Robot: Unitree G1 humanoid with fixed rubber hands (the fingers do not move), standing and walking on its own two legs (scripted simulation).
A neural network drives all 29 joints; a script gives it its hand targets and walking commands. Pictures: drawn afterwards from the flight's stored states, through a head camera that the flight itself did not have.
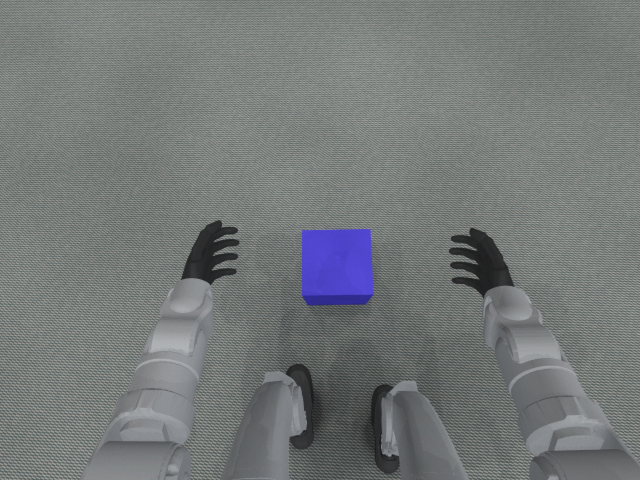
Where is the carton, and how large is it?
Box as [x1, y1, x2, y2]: [302, 229, 373, 304]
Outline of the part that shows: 370,229 302,230 302,296 307,304 363,304 373,294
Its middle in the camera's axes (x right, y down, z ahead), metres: +0.05 +0.07 +0.99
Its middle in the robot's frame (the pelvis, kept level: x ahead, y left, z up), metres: +0.46 +0.01 -0.59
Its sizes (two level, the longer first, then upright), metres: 0.162 0.155 0.217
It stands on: the floor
